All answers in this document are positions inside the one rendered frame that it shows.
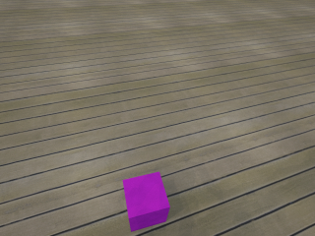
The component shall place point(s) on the carton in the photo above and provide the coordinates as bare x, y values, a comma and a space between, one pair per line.
146, 201

